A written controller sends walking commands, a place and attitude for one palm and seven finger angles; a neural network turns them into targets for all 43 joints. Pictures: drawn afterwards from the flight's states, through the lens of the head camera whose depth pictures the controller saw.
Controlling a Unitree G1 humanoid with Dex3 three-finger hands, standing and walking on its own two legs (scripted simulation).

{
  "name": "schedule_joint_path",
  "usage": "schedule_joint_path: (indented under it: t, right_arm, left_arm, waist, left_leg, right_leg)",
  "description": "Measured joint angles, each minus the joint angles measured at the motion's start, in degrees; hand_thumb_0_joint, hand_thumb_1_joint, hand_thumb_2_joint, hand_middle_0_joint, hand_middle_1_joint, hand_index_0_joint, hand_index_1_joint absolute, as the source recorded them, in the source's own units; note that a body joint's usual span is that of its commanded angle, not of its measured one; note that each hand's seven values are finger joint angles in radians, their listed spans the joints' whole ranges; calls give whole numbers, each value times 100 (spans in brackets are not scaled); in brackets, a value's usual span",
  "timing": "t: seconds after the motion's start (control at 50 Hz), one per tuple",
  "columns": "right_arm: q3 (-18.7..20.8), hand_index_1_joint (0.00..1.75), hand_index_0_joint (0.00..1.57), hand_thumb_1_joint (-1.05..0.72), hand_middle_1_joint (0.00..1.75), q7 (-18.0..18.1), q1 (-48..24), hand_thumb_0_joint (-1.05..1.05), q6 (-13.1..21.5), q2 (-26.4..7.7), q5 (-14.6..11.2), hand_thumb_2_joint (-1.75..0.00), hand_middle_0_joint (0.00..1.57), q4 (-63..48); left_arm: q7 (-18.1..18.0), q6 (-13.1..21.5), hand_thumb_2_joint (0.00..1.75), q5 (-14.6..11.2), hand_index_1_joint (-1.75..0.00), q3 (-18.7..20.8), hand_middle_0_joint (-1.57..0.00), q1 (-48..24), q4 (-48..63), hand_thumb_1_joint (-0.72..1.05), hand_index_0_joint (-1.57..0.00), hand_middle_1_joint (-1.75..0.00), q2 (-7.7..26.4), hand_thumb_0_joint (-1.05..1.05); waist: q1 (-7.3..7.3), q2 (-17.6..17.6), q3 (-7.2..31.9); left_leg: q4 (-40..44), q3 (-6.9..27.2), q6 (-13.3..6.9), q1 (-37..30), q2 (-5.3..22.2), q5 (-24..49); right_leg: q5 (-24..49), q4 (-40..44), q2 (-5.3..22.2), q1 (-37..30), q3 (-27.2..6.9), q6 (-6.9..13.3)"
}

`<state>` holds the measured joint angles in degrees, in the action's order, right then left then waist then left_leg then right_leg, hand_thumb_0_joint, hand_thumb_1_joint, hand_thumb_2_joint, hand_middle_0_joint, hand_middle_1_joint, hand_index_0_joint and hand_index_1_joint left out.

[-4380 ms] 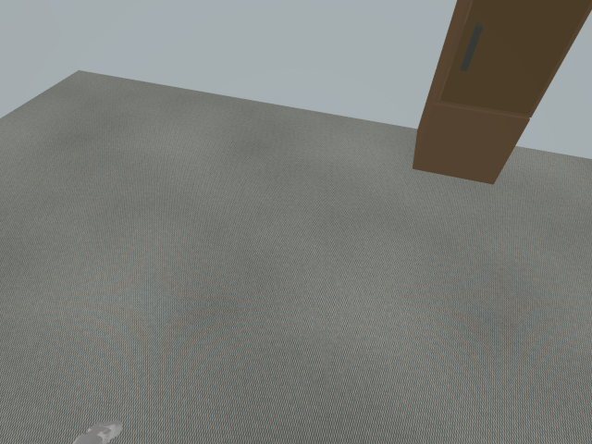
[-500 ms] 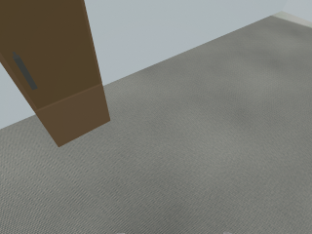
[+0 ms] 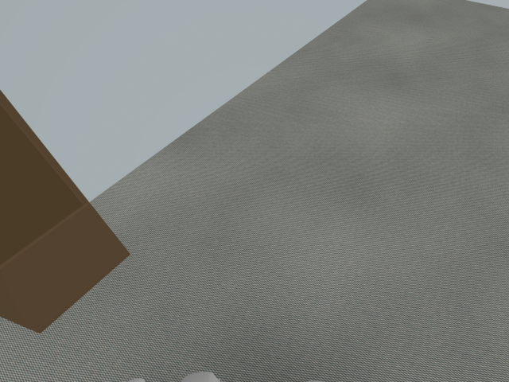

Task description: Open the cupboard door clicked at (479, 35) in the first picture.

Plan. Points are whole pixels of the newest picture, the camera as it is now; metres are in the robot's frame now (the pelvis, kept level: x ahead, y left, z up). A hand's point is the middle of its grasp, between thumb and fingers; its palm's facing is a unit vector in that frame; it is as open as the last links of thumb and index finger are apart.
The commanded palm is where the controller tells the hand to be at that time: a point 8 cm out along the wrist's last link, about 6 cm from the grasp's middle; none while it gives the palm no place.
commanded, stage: turn to face it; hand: left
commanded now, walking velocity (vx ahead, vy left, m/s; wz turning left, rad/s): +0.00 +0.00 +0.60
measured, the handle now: out of the picture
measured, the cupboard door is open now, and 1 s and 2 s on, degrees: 0 0 0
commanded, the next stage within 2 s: take the last steps up to it in 1.30 s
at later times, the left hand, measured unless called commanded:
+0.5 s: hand out of the picture +0.09 +0.25 -0.18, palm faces +0.31 -0.93 -0.19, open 7.3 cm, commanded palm none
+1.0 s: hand out of the picture +0.07 +0.20 -0.13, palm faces +0.56 -0.78 -0.30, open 7.4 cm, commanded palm none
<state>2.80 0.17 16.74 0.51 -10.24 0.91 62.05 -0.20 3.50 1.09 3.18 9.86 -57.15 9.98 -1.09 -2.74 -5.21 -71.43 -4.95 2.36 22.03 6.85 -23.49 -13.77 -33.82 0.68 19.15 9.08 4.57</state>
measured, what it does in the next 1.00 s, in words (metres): steps on the spot, turning left: left foot, then right foot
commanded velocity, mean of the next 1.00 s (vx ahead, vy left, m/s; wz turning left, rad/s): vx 0.00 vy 0.00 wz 0.59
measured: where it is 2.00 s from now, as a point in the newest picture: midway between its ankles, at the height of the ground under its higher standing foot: outside the picture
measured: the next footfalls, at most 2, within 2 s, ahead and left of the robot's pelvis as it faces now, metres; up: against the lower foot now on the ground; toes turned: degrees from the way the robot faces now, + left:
left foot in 0.34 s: +0.15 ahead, +0.14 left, +0.00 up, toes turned +23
right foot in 0.90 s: +0.19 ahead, -0.10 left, +0.00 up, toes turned +29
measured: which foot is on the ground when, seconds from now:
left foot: up 0.00-0.32, down 0.34-0.90, up 0.92-1.00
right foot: down 0.00-0.34, up 0.36-0.88, down 0.90-1.00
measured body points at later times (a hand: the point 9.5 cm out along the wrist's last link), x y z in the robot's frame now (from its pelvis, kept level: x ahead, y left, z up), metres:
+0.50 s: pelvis +0.08 +0.05 +0.00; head +0.11 +0.08 +0.45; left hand +0.08 +0.30 -0.16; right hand +0.22 -0.17 -0.13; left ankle +0.11 +0.12 -0.73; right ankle +0.08 -0.11 -0.64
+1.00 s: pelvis +0.09 -0.03 +0.01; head +0.12 -0.04 +0.46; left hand +0.04 +0.24 -0.11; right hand +0.29 -0.22 -0.15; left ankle +0.07 +0.10 -0.67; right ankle +0.15 -0.12 -0.73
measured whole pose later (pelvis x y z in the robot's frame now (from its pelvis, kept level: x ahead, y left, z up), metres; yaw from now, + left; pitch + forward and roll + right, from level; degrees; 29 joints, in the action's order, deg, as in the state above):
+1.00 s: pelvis +0.09 -0.03 +0.01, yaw +34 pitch -1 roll +1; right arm 6.6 -1.3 13.1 -4.8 -15.5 1.6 53.6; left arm -1.4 -1.7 1.0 2.3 10.7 -50.2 10.7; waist -1.6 -3.4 -2.0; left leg -56.7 3.1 2.1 30.4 -4.3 -22.5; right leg -16.8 -30.5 2.9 13.0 4.4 0.3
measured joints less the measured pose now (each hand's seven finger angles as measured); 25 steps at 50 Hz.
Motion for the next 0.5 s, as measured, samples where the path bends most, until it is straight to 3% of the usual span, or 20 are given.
schedule_joint_path:
  t: [0.14,0.24,0.34,0.38,0.42,0.5]
  right_arm:
    - [3,30,20,-93,30,27,-344,1,-122,22,9,-90,20,-259]
    - [-5,30,19,-93,30,-67,-440,1,-257,13,18,-90,20,-315]
    - [-5,30,20,-92,30,-145,-513,1,-267,-18,53,-90,20,-532]
    - [11,30,20,-92,30,-137,-567,1,-185,-24,70,-90,20,-654]
    - [1,30,20,-92,30,-106,-619,1,-121,-39,51,-90,20,-735]
    - [-17,30,20,-91,30,-37,-575,0,-113,-34,48,-90,20,-788]
  left_arm:
    - [-118,-78,90,2,-30,-90,-21,39,-118,95,-20,-30,-76,0]
    - [-118,-167,90,22,-30,-78,-21,12,-25,95,-20,-30,-26,0]
    - [-98,-283,90,19,-30,-42,-21,140,47,93,-20,-30,57,0]
    - [-88,-398,90,-33,-30,-4,-21,155,39,92,-20,-30,116,0]
    - [-100,-531,90,-31,-30,16,-20,139,64,92,-20,-30,162,0]
    - [-63,-608,90,-7,-30,103,-20,15,129,92,-20,-30,258,1]
  waist:
    - [-83,51,295]
    - [15,201,268]
    - [98,386,148]
    - [74,508,75]
    - [84,484,-12]
    - [61,384,-27]
  left_leg:
    - [1252,61,97,765,-21,612]
    - [2123,-194,113,560,-43,566]
    - [3230,-380,-75,-49,-175,832]
    - [3130,-398,-479,8,-363,691]
    - [3145,-370,-702,-12,-422,625]
    - [3737,-177,-728,-215,-554,951]
  right_leg:
    - [-18,788,-12,-802,412,-40]
    - [-343,649,106,-1054,774,-158]
    - [-943,-134,417,-994,1067,-393]
    - [-1450,-1155,629,-561,750,-601]
    - [-1870,-2348,523,-6,148,-737]
    - [-1281,-3301,470,699,-473,-890]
